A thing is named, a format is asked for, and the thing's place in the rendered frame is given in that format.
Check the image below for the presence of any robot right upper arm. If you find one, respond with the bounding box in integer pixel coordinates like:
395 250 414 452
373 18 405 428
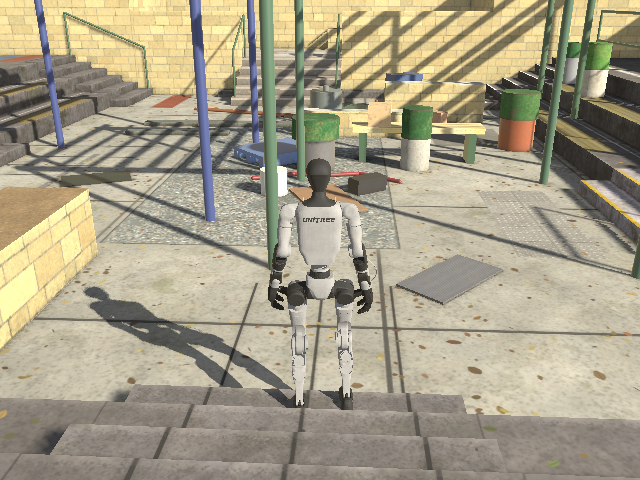
340 202 364 258

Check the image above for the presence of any right robot forearm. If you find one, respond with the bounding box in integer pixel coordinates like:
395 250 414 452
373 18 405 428
353 243 372 290

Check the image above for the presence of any robot left upper arm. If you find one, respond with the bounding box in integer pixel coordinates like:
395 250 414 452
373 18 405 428
276 202 298 258

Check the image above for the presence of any robot left foot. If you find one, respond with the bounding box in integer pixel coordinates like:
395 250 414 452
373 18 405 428
293 393 308 408

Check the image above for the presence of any right robot hand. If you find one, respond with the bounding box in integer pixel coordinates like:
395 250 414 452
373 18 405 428
353 286 373 314

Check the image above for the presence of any left robot thigh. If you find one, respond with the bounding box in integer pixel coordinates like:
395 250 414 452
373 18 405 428
287 280 308 354

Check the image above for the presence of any left robot forearm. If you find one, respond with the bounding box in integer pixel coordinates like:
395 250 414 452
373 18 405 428
269 243 287 288

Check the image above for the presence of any left robot hand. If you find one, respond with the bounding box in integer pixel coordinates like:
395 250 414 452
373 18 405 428
268 285 287 310

